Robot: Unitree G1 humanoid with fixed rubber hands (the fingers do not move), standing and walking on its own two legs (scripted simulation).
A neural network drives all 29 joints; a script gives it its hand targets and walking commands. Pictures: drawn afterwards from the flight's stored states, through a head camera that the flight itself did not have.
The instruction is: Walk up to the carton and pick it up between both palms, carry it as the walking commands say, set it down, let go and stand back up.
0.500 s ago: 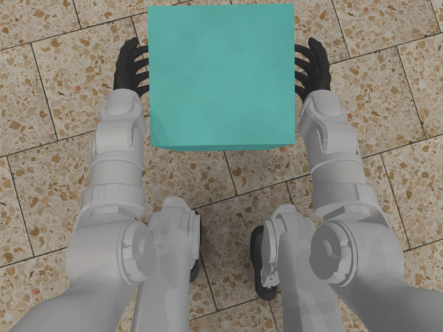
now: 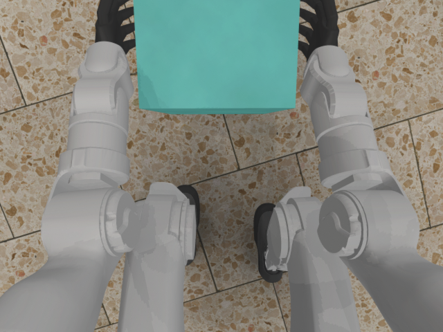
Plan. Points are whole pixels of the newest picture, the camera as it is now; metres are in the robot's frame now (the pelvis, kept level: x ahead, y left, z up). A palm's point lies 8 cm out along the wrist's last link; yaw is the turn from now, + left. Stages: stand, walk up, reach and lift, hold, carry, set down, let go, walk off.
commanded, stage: set down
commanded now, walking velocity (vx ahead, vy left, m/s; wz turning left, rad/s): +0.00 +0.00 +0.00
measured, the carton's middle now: (217, 53) +0.54 +0.06 -0.22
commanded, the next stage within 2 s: none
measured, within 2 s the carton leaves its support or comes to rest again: rests again in 0.74 s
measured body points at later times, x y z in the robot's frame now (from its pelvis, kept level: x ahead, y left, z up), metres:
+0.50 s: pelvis +0.00 +0.00 -0.03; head +0.35 +0.04 +0.24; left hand +0.54 +0.21 -0.19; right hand +0.55 -0.09 -0.18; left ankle +0.13 +0.12 -0.37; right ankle +0.09 -0.11 -0.37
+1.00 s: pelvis +0.00 +0.00 -0.04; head +0.35 +0.03 +0.22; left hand +0.54 +0.22 -0.20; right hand +0.55 -0.09 -0.21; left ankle +0.13 +0.12 -0.37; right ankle +0.09 -0.11 -0.37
